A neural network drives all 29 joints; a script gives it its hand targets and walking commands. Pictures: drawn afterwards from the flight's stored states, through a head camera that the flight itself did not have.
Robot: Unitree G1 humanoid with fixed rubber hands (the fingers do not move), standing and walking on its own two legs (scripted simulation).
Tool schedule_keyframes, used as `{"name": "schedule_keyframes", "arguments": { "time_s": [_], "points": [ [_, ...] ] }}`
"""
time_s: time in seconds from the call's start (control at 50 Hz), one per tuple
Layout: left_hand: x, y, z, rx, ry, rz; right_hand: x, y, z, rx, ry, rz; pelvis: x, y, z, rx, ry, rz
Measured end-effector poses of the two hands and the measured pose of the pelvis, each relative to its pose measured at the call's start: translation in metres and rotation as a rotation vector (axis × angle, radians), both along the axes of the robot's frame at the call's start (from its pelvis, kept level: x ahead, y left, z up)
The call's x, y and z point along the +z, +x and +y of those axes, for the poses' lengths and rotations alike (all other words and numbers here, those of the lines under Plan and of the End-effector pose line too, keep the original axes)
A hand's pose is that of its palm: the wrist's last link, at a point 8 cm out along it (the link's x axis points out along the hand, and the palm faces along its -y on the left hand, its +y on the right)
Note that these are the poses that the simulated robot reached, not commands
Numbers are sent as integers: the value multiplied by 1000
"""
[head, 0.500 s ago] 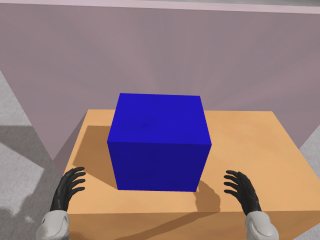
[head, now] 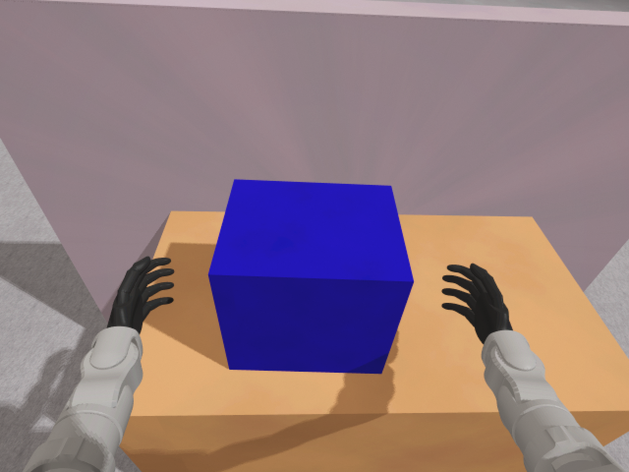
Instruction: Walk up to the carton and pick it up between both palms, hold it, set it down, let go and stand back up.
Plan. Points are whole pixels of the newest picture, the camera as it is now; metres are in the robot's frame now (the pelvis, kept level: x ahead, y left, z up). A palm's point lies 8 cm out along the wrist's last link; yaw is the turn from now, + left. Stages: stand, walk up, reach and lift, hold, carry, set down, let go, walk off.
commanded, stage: reach and lift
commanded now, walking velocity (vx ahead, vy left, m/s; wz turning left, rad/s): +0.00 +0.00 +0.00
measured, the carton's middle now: (309, 278) +0.44 +0.02 -0.01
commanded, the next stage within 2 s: none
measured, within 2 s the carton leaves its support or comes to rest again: neither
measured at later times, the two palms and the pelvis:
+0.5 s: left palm (137, 255) +0.38 +0.25 +0.10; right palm (487, 255) +0.40 -0.23 +0.10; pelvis +0.00 +0.00 +0.00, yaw +0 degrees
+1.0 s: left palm (137, 205) +0.43 +0.25 +0.14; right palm (485, 202) +0.45 -0.22 +0.15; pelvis -0.01 +0.00 -0.01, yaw +0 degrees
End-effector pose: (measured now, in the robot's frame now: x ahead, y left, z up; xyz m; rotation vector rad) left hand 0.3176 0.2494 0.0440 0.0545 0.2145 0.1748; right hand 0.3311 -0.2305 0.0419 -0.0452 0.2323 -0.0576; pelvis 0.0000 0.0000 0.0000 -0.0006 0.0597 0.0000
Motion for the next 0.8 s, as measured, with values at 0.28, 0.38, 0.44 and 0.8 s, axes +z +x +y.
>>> {"name": "schedule_keyframes", "arguments": {
  "time_s": [0.28, 0.38, 0.44, 0.8],
  "points": [
    [33, 37, -6, -22, 12, 11, 28, 39, 5, 1, 19, 14, 1, -7, 4, -5, -6, 53],
    [47, 50, -4, -16, 4, 14, 44, 54, 3, -5, 7, 8, 0, -5, 3, -4, -7, 69],
    [52, 57, -4, -21, -2, 12, 54, 62, 3, -4, -2, 5, 0, -4, 2, -3, -9, 72],
    [79, 95, -2, -8, 14, 15, 86, 107, 13, -7, 22, -1, -4, -7, 3, 2, -14, 177]
  ]
}}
